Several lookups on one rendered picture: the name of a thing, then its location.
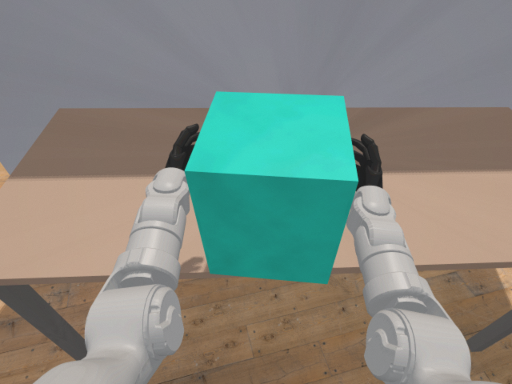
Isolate robot left forearm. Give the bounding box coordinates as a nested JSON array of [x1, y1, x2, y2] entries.
[[85, 167, 190, 349]]

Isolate robot right upper arm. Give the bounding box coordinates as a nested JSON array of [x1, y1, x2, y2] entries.
[[364, 307, 501, 384]]

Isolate robot left upper arm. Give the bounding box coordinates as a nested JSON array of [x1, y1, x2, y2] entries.
[[33, 284, 184, 384]]

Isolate table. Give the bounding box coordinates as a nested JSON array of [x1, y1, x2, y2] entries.
[[0, 107, 512, 361]]

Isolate robot right hand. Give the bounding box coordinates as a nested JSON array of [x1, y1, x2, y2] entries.
[[351, 134, 382, 191]]

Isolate carton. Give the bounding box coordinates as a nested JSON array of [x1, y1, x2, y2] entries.
[[185, 91, 358, 284]]

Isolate robot right forearm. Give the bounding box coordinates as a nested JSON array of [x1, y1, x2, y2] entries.
[[346, 186, 471, 370]]

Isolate robot left hand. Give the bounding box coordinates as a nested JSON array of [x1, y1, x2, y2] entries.
[[165, 124, 200, 171]]

